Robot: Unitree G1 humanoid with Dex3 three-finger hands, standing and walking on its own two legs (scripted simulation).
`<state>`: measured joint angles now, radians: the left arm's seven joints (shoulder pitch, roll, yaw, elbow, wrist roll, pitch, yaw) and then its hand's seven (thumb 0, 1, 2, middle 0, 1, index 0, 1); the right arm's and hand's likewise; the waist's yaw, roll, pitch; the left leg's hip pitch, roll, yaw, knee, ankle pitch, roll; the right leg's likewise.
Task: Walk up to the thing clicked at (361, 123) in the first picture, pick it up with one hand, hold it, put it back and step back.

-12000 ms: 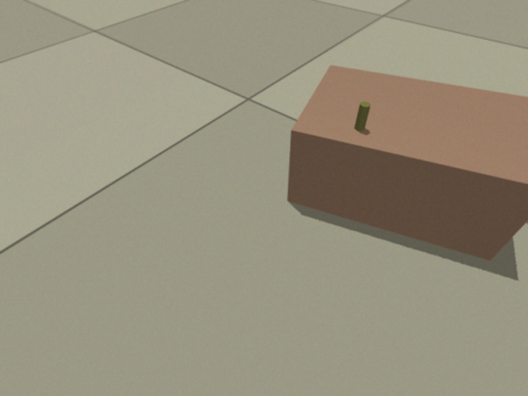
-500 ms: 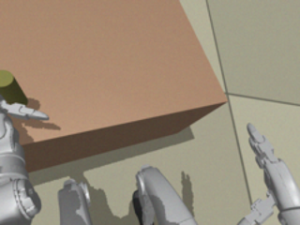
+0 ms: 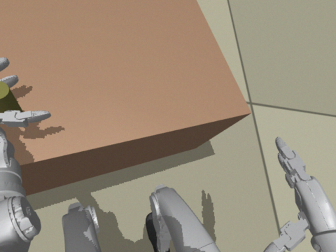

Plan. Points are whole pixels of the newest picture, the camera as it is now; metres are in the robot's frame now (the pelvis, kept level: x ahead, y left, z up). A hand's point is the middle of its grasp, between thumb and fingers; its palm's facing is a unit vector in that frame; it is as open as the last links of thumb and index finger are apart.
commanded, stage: close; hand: left
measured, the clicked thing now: (6, 105) +0.50 +0.24 -0.06
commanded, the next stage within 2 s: settle in 0.26 s
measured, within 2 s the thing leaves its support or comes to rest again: leaves its support in 0.62 s
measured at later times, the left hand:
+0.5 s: hand (9, 102) +0.50 +0.23 -0.06, palm faces +0.23 -0.97 +0.01, open 5.5 cm
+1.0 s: hand out of the picture +0.51 +0.24 +0.00, palm faces +0.24 -0.97 +0.00, open 5.2 cm
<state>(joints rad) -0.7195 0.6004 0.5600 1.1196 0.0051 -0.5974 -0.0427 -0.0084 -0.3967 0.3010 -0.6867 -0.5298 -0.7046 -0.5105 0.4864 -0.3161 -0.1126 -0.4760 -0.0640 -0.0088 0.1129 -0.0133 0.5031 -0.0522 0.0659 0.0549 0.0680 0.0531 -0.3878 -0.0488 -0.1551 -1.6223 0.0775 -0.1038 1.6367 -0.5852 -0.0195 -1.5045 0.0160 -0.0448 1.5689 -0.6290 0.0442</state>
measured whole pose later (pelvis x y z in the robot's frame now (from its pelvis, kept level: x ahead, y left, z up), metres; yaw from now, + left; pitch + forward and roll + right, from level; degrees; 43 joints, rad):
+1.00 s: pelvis +0.01 +0.01 +0.02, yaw +0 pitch +30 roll -7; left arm -0.73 0.56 0.51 1.09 -0.01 -0.52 -0.03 0.00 0.10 1.27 -1.04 -1.19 -1.08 -1.16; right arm 0.46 -0.29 -0.06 -0.36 -0.05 0.03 0.09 -0.01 0.54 -0.05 0.07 0.05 0.07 0.05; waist -0.33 -0.03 -0.17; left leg -1.52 0.07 -0.08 1.55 -0.57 0.00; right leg -1.40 0.01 -0.03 1.48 -0.61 0.06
